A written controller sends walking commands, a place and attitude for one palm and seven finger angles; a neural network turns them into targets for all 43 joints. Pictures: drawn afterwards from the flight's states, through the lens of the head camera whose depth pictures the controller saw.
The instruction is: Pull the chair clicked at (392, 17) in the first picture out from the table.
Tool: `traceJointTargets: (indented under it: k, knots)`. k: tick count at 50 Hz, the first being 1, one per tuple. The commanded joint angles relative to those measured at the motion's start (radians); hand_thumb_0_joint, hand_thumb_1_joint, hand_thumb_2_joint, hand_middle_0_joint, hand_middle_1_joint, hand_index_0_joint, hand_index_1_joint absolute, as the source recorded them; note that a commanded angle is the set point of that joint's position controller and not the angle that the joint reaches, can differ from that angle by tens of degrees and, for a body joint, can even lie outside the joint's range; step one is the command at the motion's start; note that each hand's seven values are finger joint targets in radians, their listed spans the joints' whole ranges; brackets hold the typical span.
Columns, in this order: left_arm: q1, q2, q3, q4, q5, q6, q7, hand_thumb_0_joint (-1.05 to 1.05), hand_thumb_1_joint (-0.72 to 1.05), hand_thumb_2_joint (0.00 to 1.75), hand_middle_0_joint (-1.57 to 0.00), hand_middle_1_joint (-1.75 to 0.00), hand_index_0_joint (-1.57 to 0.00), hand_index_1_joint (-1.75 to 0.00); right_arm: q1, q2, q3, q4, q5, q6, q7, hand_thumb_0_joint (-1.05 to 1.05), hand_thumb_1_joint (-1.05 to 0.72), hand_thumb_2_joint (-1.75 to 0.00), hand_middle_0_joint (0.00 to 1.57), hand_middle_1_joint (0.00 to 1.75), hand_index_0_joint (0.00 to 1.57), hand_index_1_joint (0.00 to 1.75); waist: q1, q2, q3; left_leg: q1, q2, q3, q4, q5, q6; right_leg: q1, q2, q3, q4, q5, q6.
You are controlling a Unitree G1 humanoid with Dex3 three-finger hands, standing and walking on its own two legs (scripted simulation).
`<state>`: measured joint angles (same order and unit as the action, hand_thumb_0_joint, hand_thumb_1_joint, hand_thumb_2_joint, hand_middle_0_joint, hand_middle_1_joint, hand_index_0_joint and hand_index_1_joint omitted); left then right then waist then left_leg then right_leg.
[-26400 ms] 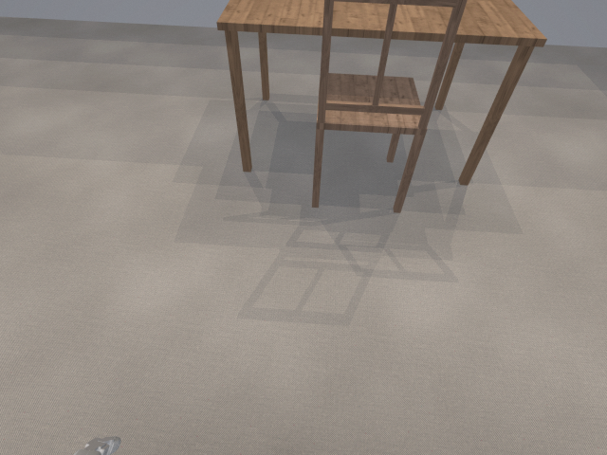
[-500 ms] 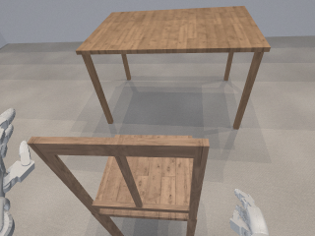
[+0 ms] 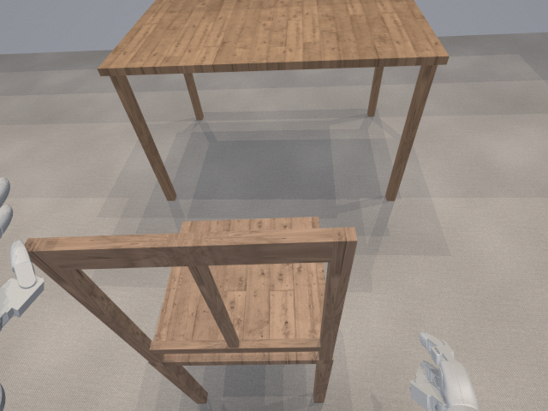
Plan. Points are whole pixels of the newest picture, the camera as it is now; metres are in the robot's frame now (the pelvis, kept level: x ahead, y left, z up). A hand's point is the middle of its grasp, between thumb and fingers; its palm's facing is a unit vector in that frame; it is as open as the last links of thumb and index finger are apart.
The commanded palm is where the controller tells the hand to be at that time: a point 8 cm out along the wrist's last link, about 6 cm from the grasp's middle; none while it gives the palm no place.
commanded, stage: step back with the hand held close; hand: left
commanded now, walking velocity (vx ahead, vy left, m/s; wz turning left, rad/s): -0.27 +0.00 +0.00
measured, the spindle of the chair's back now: (218, 311) +0.28 +0.13 -0.06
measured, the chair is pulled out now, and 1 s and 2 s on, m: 0.67 0.67 0.67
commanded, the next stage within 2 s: stop stepping back and stand still in 1.62 s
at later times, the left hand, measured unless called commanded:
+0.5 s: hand out of the picture +0.14 +0.28 +0.15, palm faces +0.41 -0.78 -0.47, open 7.4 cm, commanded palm +0.08 +0.32 +0.18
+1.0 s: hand out of the picture +0.12 +0.28 +0.17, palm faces +0.44 -0.73 -0.52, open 7.5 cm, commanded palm +0.05 +0.32 +0.18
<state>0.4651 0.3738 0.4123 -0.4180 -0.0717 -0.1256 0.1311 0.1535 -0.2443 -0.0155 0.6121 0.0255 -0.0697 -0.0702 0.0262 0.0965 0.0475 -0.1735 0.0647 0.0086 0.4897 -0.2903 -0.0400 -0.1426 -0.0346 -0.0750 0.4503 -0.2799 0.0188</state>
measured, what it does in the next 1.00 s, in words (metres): shifts its weight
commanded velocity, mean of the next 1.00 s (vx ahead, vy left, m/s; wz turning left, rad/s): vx -0.32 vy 0.00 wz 0.01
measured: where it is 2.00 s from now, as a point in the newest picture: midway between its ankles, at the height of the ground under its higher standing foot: outside the picture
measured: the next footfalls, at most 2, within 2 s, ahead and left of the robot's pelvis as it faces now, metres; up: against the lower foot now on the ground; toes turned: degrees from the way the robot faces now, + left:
right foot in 1.54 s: -0.13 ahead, -0.16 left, +0.00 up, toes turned -3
left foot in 1.78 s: -0.20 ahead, +0.11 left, +0.00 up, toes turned +1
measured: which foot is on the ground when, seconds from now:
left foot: down 0.00-1.00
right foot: down 0.00-1.00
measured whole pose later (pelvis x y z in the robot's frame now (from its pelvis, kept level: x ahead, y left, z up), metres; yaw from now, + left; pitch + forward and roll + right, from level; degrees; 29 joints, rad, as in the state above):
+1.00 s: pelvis -0.09 +0.02 -0.02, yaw +1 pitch +2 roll -2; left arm 0.58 0.45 0.48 -0.56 -0.05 -0.23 0.18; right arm 0.18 -0.19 -0.01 0.61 0.00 -0.13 -0.09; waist -0.01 0.02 0.05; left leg -0.46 0.05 -0.02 0.64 -0.22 -0.01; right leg -0.42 -0.03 -0.05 0.59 -0.21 0.02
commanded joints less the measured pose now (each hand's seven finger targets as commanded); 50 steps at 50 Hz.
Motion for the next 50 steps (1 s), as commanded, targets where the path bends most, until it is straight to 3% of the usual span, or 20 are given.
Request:
traceJointTargets:
  k: [1, 3, 5, 9, 11, 15, 19, 23, 25, 27, 30, 33, 35, 37, 39, 41, 44, 46, 48, 50]
  knots:
    - [0.157, 0.144, 0.098, -0.173, 0.002, -0.051, 0.011, 0.00, 0.90, 0.90, -0.20, -0.30, -0.20, -0.30, -0.107, -0.094, -0.048, -0.176, 0.000, 0.002, 0.002, 0.00, -0.90, -0.90, 0.20, 0.30, 0.20, 0.30, -0.009, -0.042, -0.176, 0.025, 0.048, -0.027, -0.030, 0.456, 0.060, 0.034, -0.079, 0.053, -0.007, 0.455, -0.022]
    - [0.156, 0.175, 0.121, -0.223, 0.004, -0.048, 0.017, 0.00, 0.90, 0.90, -0.20, -0.30, -0.20, -0.30, -0.119, -0.091, -0.050, -0.189, -0.002, 0.019, -0.004, 0.00, -0.90, -0.90, 0.20, 0.30, 0.20, 0.30, -0.009, -0.078, -0.196, 0.026, 0.063, -0.039, -0.032, 0.516, 0.061, 0.028, -0.069, 0.042, 0.008, 0.445, -0.016]
    - [0.136, 0.217, 0.149, -0.276, 0.005, -0.050, 0.027, 0.00, 0.90, 0.90, -0.20, -0.30, -0.20, -0.30, -0.124, -0.091, -0.054, -0.187, 0.000, 0.022, -0.013, 0.00, -0.90, -0.90, 0.20, 0.30, 0.20, 0.30, -0.013, -0.051, -0.214, 0.040, 0.076, -0.044, -0.045, 0.533, 0.066, 0.015, -0.065, 0.042, 0.025, 0.409, -0.012]
    - [0.134, 0.212, 0.152, -0.273, 0.000, -0.051, 0.042, 0.00, 0.90, 0.90, -0.20, -0.30, -0.20, -0.30, -0.113, -0.077, -0.050, -0.185, -0.004, 0.016, -0.023, 0.00, -0.90, -0.90, 0.20, 0.30, 0.20, 0.30, -0.010, -0.040, -0.216, 0.018, 0.096, -0.055, -0.039, 0.521, 0.064, -0.020, -0.060, 0.046, 0.037, 0.323, -0.009]
    - [0.149, 0.185, 0.131, -0.259, -0.001, -0.045, 0.044, 0.00, 0.90, 0.90, -0.20, -0.30, -0.20, -0.30, -0.106, -0.077, -0.048, -0.182, -0.004, 0.013, -0.021, 0.00, -0.90, -0.90, 0.20, 0.30, 0.20, 0.30, -0.014, 0.002, -0.204, 0.003, 0.101, -0.052, -0.043, 0.475, 0.065, -0.039, -0.059, 0.050, 0.035, 0.259, -0.012]
    - [0.123, 0.197, 0.125, -0.274, -0.002, -0.040, 0.052, 0.00, 0.90, 0.90, -0.20, -0.30, -0.20, -0.30, -0.106, -0.080, -0.049, -0.177, 0.000, 0.002, -0.026, 0.00, -0.90, -0.90, 0.20, 0.30, 0.20, 0.30, -0.020, -0.047, -0.173, -0.091, 0.074, -0.055, -0.018, 0.267, 0.055, -0.051, -0.080, 0.089, -0.007, 0.271, -0.027]
    - [0.100, 0.215, 0.134, -0.316, 0.002, -0.051, 0.063, 0.00, 0.90, 0.90, -0.20, -0.30, -0.20, -0.30, -0.092, -0.077, -0.040, -0.186, -0.006, -0.015, -0.028, 0.00, -0.90, -0.90, 0.20, 0.30, 0.20, 0.30, -0.019, -0.093, -0.157, -0.132, 0.037, -0.047, 0.012, 0.084, 0.046, -0.120, -0.104, 0.128, -0.054, 0.141, -0.040]
    - [0.083, 0.223, 0.145, -0.331, 0.007, -0.069, 0.074, 0.00, 0.90, 0.90, -0.20, -0.30, -0.20, -0.30, -0.086, -0.083, -0.030, -0.191, -0.007, -0.031, -0.034, 0.00, -0.90, -0.90, 0.20, 0.30, 0.20, 0.30, -0.021, -0.035, -0.118, -0.205, 0.052, -0.081, -0.058, -0.097, 0.054, -0.145, -0.075, 0.108, -0.058, -0.044, -0.027]
    - [0.094, 0.233, 0.157, -0.331, 0.010, -0.078, 0.080, 0.00, 0.90, 0.90, -0.20, -0.30, -0.20, -0.30, -0.086, -0.094, -0.034, -0.185, -0.005, -0.041, -0.040, 0.00, -0.90, -0.90, 0.20, 0.30, 0.20, 0.30, -0.023, 0.054, -0.107, -0.257, 0.080, -0.111, -0.119, -0.171, 0.066, -0.116, -0.047, 0.086, -0.023, -0.076, -0.016]
    - [0.084, 0.212, 0.149, -0.335, 0.015, -0.087, 0.078, 0.00, 0.90, 0.90, -0.20, -0.30, -0.20, -0.30, -0.077, -0.100, -0.030, -0.200, -0.007, -0.055, -0.037, 0.00, -0.90, -0.90, 0.20, 0.30, 0.20, 0.30, -0.018, 0.084, -0.103, -0.349, 0.105, -0.140, -0.159, -0.248, 0.079, -0.059, -0.020, 0.062, 0.050, -0.091, -0.008]
    - [0.109, 0.216, 0.152, -0.314, 0.012, -0.096, 0.077, 0.00, 0.90, 0.90, -0.20, -0.30, -0.20, -0.30, -0.066, -0.100, -0.035, -0.185, -0.001, -0.074, -0.034, 0.00, -0.90, -0.90, 0.20, 0.30, 0.20, 0.30, -0.020, 0.067, -0.122, -0.334, 0.097, -0.135, -0.125, -0.211, 0.081, -0.052, -0.024, 0.072, 0.054, -0.020, -0.012]
    - [0.087, 0.202, 0.144, -0.312, 0.016, -0.105, 0.073, 0.00, 0.90, 0.90, -0.20, -0.30, -0.20, -0.30, -0.059, -0.096, -0.032, -0.187, -0.009, -0.090, -0.028, 0.00, -0.90, -0.90, 0.20, 0.30, 0.20, 0.30, -0.018, 0.011, -0.099, -0.369, 0.080, -0.118, -0.091, -0.267, 0.072, -0.090, -0.038, 0.101, 0.017, -0.104, -0.016]
    - [0.082, 0.217, 0.151, -0.300, 0.019, -0.108, 0.076, 0.00, 0.90, 0.90, -0.20, -0.30, -0.20, -0.30, -0.047, -0.101, -0.042, -0.166, -0.010, -0.090, -0.030, 0.00, -0.90, -0.90, 0.20, 0.30, 0.20, 0.30, -0.025, -0.038, -0.075, -0.333, 0.052, -0.097, -0.034, -0.256, 0.062, -0.160, -0.065, 0.142, -0.051, -0.141, -0.037]
    - [0.052, 0.215, 0.142, -0.315, 0.021, -0.115, 0.078, 0.00, 0.90, 0.90, -0.20, -0.30, -0.20, -0.30, -0.041, -0.093, -0.037, -0.163, -0.020, -0.096, -0.025, 0.00, -0.90, -0.90, 0.20, 0.30, 0.20, 0.30, -0.027, -0.111, -0.086, -0.282, 0.017, -0.076, 0.038, -0.202, 0.049, -0.221, -0.102, 0.177, -0.096, -0.148, -0.060]
    - [0.052, 0.226, 0.153, -0.310, 0.022, -0.121, 0.083, 0.00, 0.90, 0.90, -0.20, -0.30, -0.20, -0.30, -0.042, -0.088, -0.037, -0.149, -0.024, -0.097, -0.022, 0.00, -0.90, -0.90, 0.20, 0.30, 0.20, 0.30, -0.027, -0.138, -0.111, -0.228, 0.007, -0.068, 0.081, -0.137, 0.045, -0.251, -0.130, 0.182, -0.105, -0.109, -0.077]
    - [0.074, 0.220, 0.155, -0.328, 0.018, -0.129, 0.085, 0.00, 0.90, 0.90, -0.20, -0.30, -0.20, -0.30, -0.049, -0.086, -0.036, -0.146, -0.023, -0.095, -0.023, 0.00, -0.90, -0.90, 0.20, 0.30, 0.20, 0.30, -0.027, -0.080, -0.139, -0.220, 0.026, -0.093, 0.035, -0.103, 0.050, -0.222, -0.112, 0.148, -0.064, -0.056, -0.070]
    - [0.099, 0.237, 0.190, -0.355, 0.018, -0.154, 0.082, 0.00, 0.90, 0.90, -0.20, -0.30, -0.20, -0.30, -0.065, -0.095, -0.043, -0.153, -0.022, -0.105, -0.028, 0.00, -0.90, -0.90, 0.20, 0.30, 0.20, 0.30, -0.022, -0.003, -0.160, -0.307, 0.093, -0.157, -0.085, -0.144, 0.073, -0.129, -0.040, 0.093, 0.037, -0.067, -0.036]
    - [0.128, 0.218, 0.195, -0.342, 0.017, -0.157, 0.080, 0.00, 0.90, 0.90, -0.20, -0.30, -0.20, -0.30, -0.077, -0.090, -0.038, -0.157, -0.018, -0.107, -0.032, 0.00, -0.90, -0.90, 0.20, 0.30, 0.20, 0.30, -0.018, 0.107, -0.164, -0.413, 0.154, -0.200, -0.164, -0.152, 0.102, -0.023, 0.006, 0.048, 0.176, 0.001, -0.013]
    - [0.111, 0.221, 0.199, -0.347, 0.017, -0.170, 0.072, 0.00, 0.90, 0.90, -0.20, -0.30, -0.20, -0.30, -0.073, -0.085, -0.043, -0.149, -0.020, -0.121, -0.031, 0.00, -0.90, -0.90, 0.20, 0.30, 0.20, 0.30, -0.017, 0.101, -0.167, -0.434, 0.176, -0.201, -0.133, -0.056, 0.116, 0.002, 0.009, 0.051, 0.223, 0.058, -0.014]
    - [0.142, 0.231, 0.213, -0.328, 0.011, -0.176, 0.066, 0.00, 0.90, 0.90, -0.20, -0.30, -0.20, -0.30, -0.062, -0.086, -0.052, -0.128, -0.020, -0.129, -0.029, 0.00, -0.90, -0.90, 0.20, 0.30, 0.20, 0.30, -0.017, 0.080, -0.193, -0.395, 0.158, -0.173, -0.069, 0.038, 0.108, -0.001, -0.007, 0.068, 0.195, 0.117, -0.025]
